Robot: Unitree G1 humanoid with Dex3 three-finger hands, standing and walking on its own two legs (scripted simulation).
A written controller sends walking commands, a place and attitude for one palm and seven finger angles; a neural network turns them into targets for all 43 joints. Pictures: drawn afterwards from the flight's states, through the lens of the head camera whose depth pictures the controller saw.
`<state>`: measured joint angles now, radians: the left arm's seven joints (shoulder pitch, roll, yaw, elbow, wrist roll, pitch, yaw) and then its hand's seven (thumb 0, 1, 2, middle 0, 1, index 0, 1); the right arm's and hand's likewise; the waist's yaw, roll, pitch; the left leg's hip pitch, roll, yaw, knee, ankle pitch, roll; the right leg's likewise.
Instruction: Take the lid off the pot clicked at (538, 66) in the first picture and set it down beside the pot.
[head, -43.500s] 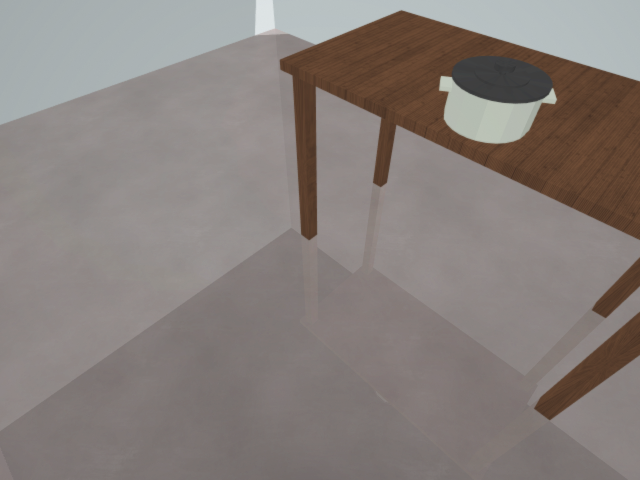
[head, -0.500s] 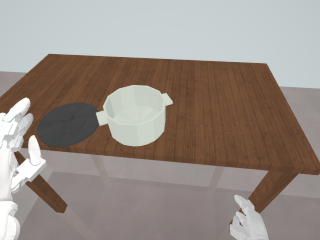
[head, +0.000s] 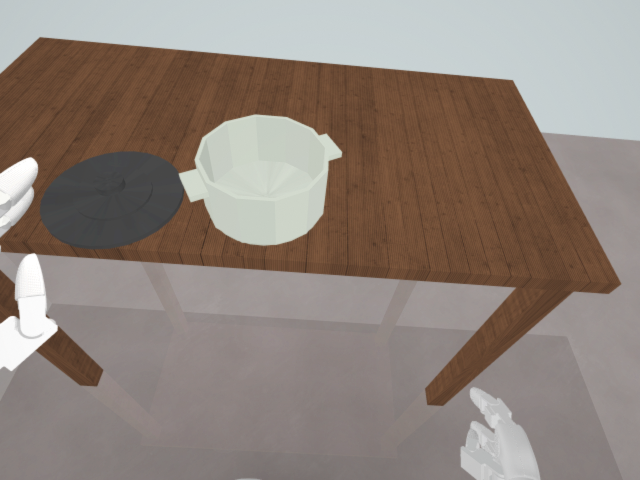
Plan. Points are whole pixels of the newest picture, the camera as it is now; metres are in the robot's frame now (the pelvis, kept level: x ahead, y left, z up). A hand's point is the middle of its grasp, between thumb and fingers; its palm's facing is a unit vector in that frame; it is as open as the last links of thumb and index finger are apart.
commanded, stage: step back with the hand held close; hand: left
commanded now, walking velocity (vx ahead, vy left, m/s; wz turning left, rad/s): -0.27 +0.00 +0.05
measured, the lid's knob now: (109, 183) +0.49 +0.37 +0.04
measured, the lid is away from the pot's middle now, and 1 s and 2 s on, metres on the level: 0.24 0.24 0.24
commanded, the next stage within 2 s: stop stepping back and stand still in 0.82 s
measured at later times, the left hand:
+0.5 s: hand out of the picture +0.12 +0.26 +0.21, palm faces +0.35 -0.81 -0.46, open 7.5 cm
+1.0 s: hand out of the picture +0.03 +0.29 +0.18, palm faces +0.33 -0.87 -0.36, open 7.5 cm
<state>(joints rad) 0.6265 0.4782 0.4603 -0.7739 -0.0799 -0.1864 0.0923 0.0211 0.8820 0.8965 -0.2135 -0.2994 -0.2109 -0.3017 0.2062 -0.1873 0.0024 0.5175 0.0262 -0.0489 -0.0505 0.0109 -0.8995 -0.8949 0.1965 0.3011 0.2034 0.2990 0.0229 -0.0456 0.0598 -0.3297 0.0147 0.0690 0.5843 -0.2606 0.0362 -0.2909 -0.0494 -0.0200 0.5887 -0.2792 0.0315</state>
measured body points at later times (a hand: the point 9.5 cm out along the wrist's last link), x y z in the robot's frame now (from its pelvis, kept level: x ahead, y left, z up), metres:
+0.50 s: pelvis -0.08 +0.03 +0.00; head -0.04 +0.06 +0.44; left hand +0.09 +0.30 +0.23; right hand +0.10 -0.20 -0.07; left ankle +0.03 +0.10 -0.73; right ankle -0.15 -0.11 -0.73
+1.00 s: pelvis -0.21 +0.06 +0.00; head -0.17 +0.09 +0.44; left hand +0.00 +0.34 +0.19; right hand -0.04 -0.20 -0.07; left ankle -0.16 +0.15 -0.73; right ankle -0.18 -0.10 -0.70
